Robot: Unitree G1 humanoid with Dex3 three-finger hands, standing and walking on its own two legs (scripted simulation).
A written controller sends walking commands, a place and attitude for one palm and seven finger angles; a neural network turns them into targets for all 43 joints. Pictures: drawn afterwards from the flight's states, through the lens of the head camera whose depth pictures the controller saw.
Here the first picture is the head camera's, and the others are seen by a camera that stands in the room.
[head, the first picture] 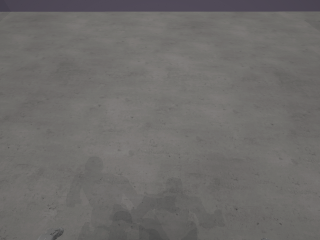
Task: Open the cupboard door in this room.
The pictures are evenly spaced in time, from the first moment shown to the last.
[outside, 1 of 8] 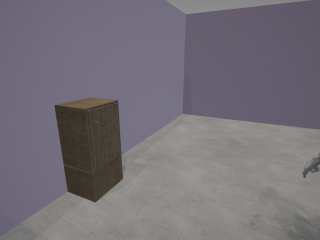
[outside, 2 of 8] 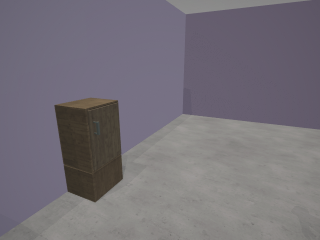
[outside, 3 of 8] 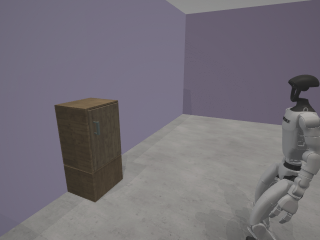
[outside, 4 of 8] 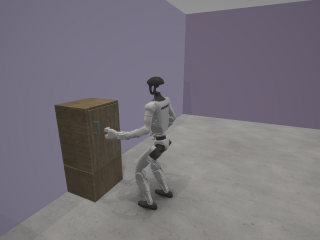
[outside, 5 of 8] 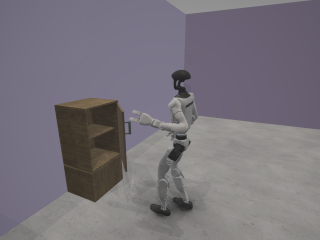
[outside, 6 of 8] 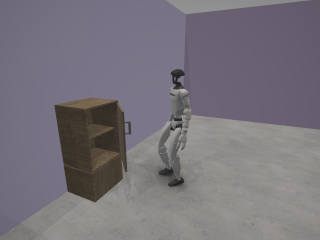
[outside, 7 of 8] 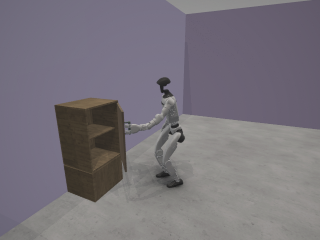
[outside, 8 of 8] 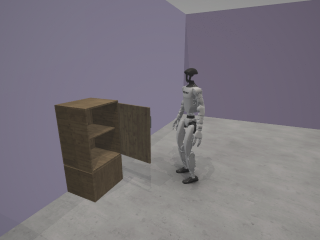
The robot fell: no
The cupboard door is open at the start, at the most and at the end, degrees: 0 83 83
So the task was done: yes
